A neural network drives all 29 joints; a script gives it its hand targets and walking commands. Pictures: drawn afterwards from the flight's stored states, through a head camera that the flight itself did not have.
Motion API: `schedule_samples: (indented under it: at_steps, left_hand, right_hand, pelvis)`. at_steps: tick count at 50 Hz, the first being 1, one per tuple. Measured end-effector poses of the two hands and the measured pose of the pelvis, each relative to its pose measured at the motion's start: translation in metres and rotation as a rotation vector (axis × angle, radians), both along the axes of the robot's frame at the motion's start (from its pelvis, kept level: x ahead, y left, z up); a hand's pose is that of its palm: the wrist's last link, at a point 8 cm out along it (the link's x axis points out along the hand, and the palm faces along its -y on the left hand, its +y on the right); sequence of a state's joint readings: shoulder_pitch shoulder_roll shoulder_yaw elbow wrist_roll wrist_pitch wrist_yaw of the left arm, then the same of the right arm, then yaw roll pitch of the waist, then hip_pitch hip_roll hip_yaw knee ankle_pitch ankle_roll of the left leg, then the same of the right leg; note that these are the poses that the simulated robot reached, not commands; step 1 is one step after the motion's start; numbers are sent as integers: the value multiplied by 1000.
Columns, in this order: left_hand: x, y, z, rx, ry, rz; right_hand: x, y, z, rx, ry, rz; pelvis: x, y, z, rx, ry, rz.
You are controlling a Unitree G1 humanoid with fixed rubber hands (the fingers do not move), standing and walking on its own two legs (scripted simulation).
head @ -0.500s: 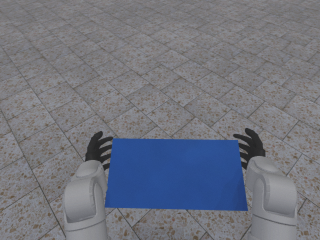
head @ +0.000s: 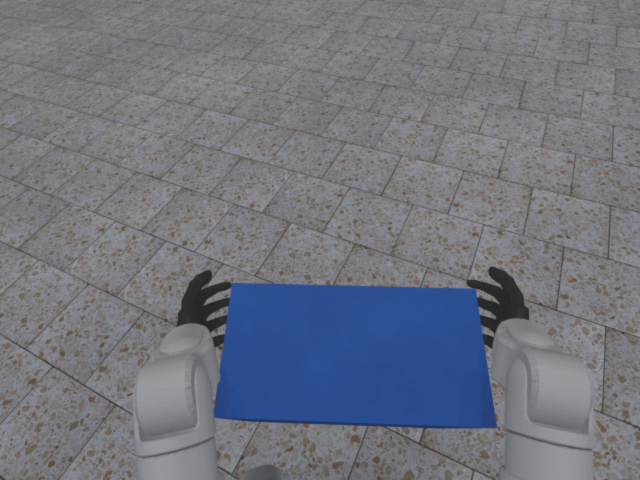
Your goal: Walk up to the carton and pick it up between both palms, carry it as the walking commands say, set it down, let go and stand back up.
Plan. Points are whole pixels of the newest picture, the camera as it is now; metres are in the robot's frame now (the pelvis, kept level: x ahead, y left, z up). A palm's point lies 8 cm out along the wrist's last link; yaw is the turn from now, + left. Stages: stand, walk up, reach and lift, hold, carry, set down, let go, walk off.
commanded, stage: carry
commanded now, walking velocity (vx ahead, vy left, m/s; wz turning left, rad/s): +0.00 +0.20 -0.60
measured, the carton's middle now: (348, 364) +0.26 -0.01 -0.03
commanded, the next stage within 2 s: none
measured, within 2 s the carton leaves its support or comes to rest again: neither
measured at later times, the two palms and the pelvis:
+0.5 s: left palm (150, 336) +0.28 +0.22 +0.07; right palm (472, 382) +0.19 -0.13 +0.08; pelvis -0.02 +0.10 +0.00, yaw -16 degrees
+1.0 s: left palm (200, 299) +0.30 +0.15 +0.10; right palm out of the picture +0.10 -0.14 +0.08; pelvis -0.01 +0.16 +0.01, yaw -35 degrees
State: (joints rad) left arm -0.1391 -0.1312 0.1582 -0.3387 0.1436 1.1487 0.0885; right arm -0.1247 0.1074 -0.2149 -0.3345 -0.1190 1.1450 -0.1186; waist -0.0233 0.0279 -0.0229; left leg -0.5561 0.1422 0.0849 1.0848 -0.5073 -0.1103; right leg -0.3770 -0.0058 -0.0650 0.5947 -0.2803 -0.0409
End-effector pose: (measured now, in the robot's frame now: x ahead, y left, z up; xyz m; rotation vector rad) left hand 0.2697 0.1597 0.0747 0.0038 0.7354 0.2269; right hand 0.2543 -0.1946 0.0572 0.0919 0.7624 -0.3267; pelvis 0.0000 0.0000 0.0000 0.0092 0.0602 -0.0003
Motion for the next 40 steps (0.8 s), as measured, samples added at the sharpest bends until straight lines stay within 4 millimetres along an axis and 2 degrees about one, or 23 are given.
schedule_samples:
  at_steps: [6, 12, 16, 20, 24, 28, 33, 36, 38, 40]
  left_hand:
    - [0, -4, 18, 5, -54, -35]
    - [-1, 7, 27, -6, -79, -65]
    - [0, 23, 22, -29, -77, -90]
    - [4, 44, 7, -64, -75, -125]
    - [5, 57, -6, -96, -14, -170]
    - [14, 49, 0, -105, -23, -233]
    - [29, 26, 11, -89, -64, -344]
    - [32, 8, 13, -71, -73, -402]
    - [31, -3, 10, -64, -78, -430]
    - [27, -11, 4, -37, -50, -464]
  right_hand:
    - [-13, -3, 15, 16, -56, -46]
    - [-22, 8, 27, 7, -83, -67]
    - [-29, 25, 31, -17, -82, -91]
    - [-38, 48, 28, -54, -78, -125]
    - [-56, 64, 24, -88, -18, -153]
    - [-71, 63, 30, -95, -24, -224]
    - [-91, 51, 35, -83, -63, -333]
    - [-107, 43, 28, -65, -70, -393]
    - [-119, 36, 18, -54, -74, -425]
    - [-133, 35, 7, -32, -44, -455]
  pelvis:
    - [-9, 5, 8, 27, 6, -63]
    - [-12, 25, 10, 40, 12, -115]
    - [-13, 48, 8, 36, 20, -150]
    - [-15, 76, -2, 26, 24, -188]
    - [-17, 95, 3, 1, 13, -259]
    - [-18, 109, 7, -21, 12, -316]
    - [-17, 121, 6, -31, 31, -393]
    - [-16, 123, 2, -26, 34, -438]
    - [-17, 123, -5, -14, 33, -461]
    - [-19, 127, -4, -13, 27, -493]
